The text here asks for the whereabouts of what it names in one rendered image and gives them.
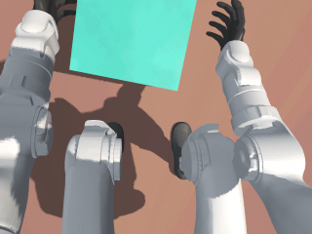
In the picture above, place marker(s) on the robot right hand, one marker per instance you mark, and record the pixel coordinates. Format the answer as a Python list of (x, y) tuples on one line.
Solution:
[(234, 30)]

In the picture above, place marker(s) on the right robot upper arm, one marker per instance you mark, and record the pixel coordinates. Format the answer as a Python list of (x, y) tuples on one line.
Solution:
[(273, 163)]

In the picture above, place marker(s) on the carton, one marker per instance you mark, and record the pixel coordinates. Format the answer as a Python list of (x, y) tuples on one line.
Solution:
[(139, 41)]

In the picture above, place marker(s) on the robot left hand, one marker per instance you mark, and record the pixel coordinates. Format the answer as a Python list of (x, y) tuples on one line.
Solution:
[(51, 7)]

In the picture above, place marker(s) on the left robot forearm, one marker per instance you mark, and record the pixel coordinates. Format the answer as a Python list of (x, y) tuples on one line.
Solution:
[(29, 66)]

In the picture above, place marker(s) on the right robot forearm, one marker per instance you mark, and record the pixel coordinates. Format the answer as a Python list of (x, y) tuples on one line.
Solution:
[(241, 84)]

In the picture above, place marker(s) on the left robot thigh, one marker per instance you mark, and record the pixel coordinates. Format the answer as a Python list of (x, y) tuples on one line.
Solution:
[(89, 184)]

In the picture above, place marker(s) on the left robot shin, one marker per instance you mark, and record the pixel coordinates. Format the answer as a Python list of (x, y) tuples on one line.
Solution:
[(71, 150)]

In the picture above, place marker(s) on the left robot upper arm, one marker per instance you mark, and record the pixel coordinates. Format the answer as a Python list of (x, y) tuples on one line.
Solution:
[(26, 133)]

